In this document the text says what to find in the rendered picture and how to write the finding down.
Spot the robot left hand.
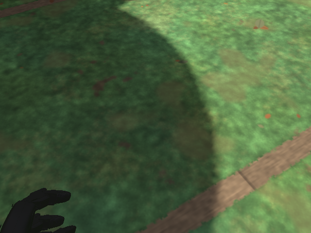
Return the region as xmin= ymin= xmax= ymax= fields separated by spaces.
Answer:
xmin=0 ymin=187 xmax=77 ymax=233

